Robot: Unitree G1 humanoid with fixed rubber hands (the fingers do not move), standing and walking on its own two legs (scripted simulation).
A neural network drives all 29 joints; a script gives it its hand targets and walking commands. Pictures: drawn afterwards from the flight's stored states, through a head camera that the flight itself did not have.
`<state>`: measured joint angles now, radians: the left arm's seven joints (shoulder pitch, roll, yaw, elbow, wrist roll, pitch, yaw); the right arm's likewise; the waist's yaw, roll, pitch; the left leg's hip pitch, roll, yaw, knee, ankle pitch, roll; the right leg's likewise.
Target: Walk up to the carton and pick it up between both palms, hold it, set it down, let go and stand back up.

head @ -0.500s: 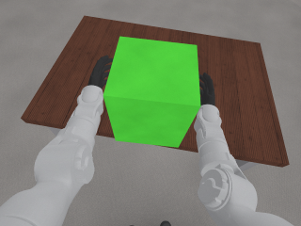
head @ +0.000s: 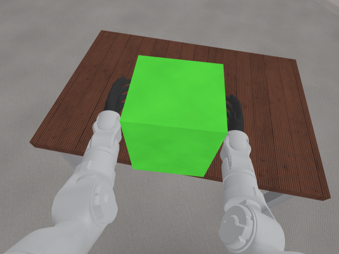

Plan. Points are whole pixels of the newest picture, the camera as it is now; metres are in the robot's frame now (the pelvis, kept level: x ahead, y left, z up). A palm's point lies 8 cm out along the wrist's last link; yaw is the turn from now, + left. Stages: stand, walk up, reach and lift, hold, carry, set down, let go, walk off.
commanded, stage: reach and lift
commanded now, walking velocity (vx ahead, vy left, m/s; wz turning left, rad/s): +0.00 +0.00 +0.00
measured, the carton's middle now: (173, 121) +0.44 -0.01 +0.01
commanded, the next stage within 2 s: none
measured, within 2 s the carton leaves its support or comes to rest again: leaves its support in 0.90 s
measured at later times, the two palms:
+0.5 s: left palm (114, 108) +0.44 +0.14 +0.06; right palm (235, 128) +0.40 -0.15 +0.05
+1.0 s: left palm (116, 103) +0.44 +0.13 +0.09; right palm (240, 128) +0.39 -0.16 +0.06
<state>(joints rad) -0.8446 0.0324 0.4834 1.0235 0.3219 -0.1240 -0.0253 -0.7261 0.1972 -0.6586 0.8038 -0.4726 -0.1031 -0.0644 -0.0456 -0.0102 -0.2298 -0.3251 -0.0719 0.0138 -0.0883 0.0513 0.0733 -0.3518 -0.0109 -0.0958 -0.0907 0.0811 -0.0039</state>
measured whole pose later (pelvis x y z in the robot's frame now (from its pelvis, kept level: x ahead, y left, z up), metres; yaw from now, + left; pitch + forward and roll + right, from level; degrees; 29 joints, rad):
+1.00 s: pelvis -0.01 +0.01 +0.00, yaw +0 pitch +21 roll +0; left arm -0.88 -0.04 0.51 0.99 0.39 -0.14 -0.01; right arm -0.71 0.16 -0.70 0.81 -0.49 -0.20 -0.04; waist -0.03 0.00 -0.26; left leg -0.35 -0.08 0.01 -0.09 0.07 0.08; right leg -0.37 -0.02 -0.10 -0.09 0.09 0.00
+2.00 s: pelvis -0.02 -0.01 +0.01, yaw -2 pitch +6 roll +0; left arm -0.68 -0.03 0.38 0.65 0.22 0.21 0.00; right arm -0.61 0.07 -0.26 0.64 -0.15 0.19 -0.13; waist -0.03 0.02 -0.14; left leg -0.07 -0.05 0.04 -0.03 0.00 0.05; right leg -0.08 0.01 -0.07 -0.09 0.07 -0.02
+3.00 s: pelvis -0.04 -0.03 +0.01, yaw -2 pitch -3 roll +0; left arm -0.65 -0.07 0.36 -0.01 0.26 0.83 -0.02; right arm -0.64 -0.03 -0.04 0.29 0.15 0.58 -0.24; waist -0.06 0.01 -0.01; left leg 0.07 -0.03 0.05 -0.02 0.00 0.03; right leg 0.04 0.03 -0.05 -0.06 0.06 -0.03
